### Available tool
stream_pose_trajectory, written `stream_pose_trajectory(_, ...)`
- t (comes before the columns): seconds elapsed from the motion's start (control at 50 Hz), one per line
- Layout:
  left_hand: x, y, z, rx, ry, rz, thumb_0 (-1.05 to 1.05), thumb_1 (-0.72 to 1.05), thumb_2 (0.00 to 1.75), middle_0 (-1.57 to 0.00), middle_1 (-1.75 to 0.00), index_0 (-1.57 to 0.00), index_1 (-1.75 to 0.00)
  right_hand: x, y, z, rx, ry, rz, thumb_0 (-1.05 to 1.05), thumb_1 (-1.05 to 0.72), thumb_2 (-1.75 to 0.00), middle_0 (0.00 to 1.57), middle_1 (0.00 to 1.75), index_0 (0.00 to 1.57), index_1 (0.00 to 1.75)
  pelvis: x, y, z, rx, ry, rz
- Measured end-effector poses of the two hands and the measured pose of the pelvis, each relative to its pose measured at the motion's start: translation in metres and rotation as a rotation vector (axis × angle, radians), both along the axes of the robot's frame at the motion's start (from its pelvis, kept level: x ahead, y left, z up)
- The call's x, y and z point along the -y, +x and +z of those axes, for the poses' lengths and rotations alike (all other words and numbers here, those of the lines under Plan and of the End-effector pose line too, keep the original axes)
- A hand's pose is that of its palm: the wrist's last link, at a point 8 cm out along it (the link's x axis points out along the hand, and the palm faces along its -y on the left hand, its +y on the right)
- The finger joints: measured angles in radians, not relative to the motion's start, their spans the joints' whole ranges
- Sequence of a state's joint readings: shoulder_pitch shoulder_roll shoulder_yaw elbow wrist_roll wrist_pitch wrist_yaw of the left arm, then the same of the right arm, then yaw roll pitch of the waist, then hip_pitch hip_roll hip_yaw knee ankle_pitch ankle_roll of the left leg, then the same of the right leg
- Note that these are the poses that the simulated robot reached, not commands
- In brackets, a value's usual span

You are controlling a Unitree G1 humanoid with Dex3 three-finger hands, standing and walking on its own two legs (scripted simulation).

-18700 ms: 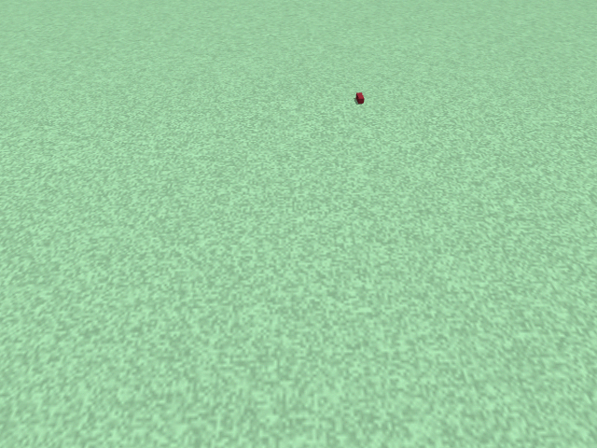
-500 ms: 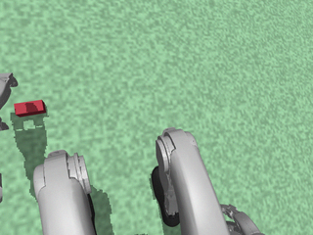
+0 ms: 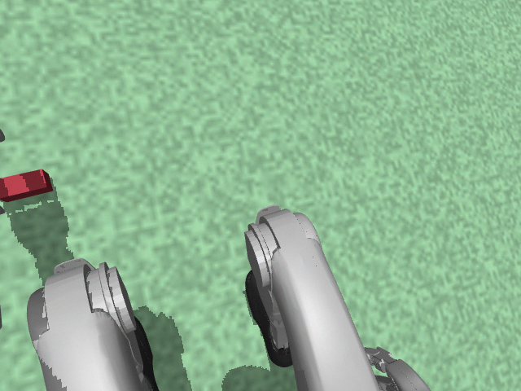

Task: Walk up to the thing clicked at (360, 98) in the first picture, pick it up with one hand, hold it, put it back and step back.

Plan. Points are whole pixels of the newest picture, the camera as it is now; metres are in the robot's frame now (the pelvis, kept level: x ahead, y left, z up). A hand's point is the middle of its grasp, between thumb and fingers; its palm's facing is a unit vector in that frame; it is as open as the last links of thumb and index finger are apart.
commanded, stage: close in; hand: left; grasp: from above
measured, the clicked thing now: (24, 185) +0.48 +0.29 -0.30
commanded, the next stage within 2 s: rest palm in 0.22 s
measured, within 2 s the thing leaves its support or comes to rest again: neither
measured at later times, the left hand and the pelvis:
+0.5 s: hand out of the picture +0.46 +0.29 -0.20, palm faces -0.45 -0.08 -0.89, open 12.3 cm; pelvis +0.00 +0.00 -0.01, yaw -1 degrees
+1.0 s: hand (10, 185) +0.47 +0.29 -0.25, palm faces -0.44 -0.12 -0.89, open 13.0 cm; pelvis +0.01 +0.01 -0.02, yaw -4 degrees
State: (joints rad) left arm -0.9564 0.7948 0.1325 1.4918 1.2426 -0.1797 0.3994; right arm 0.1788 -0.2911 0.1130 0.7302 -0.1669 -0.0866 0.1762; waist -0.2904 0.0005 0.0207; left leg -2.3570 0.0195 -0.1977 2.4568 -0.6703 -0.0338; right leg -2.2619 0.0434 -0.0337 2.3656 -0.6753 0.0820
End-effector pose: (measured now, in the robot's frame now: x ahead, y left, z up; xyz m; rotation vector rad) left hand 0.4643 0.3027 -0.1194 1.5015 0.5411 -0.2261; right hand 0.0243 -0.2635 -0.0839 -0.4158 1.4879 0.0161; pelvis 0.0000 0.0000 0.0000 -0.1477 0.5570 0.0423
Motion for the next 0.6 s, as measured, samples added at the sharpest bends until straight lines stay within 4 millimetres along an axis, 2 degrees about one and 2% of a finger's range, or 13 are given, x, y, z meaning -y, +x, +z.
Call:
stream_pose_trajectory(0.1, -0.009, -0.005, 0.004, 0.002, -0.006, -0.056, 0.00, -0.19, 0.72, -0.41, -0.68, -0.41, -0.69, 0.003, 0.012, -0.001, -0.008, -0.016, 0.019, 0.01, -0.91, -0.89, 0.21, 0.30, 0.20, 0.30, 0.001, 0.002, 0.000, -0.003, -0.001, 0.008)
stream_pose_trajectory(0.2, -0.002, -0.002, 0.007, 0.023, -0.030, -0.100, 0.00, -0.20, 0.74, -0.41, -0.69, -0.40, -0.70, 0.007, 0.029, 0.005, 0.021, -0.045, 0.044, 0.01, -0.91, -0.89, 0.21, 0.30, 0.20, 0.30, 0.000, 0.003, 0.003, -0.005, -0.009, 0.009)
stream_pose_trajectory(0.32, 0.010, 0.000, -0.003, 0.029, -0.052, -0.103, 0.00, -0.20, 0.75, -0.39, -0.70, -0.39, -0.71, 0.009, 0.042, 0.013, 0.076, -0.074, 0.073, 0.00, -0.90, -0.89, 0.21, 0.30, 0.20, 0.30, -0.002, 0.002, 0.003, 0.005, -0.017, 0.005)
stream_pose_trajectory(0.42, 0.013, 0.001, -0.014, 0.035, -0.044, -0.094, 0.00, -0.20, 0.75, -0.38, -0.70, -0.38, -0.71, 0.010, 0.036, 0.013, 0.068, -0.077, 0.091, 0.00, -0.90, -0.89, 0.21, 0.30, 0.20, 0.30, -0.002, 0.000, -0.002, 0.015, -0.018, 0.002)
stream_pose_trajectory(0.6, 0.010, 0.001, -0.042, 0.023, -0.042, -0.044, 0.00, -0.24, 0.77, -0.35, -0.71, -0.34, -0.72, 0.002, 0.006, 0.008, -0.006, -0.056, 0.099, 0.00, -0.90, -0.89, 0.21, 0.30, 0.20, 0.30, -0.003, 0.000, -0.013, 0.032, -0.026, -0.013)
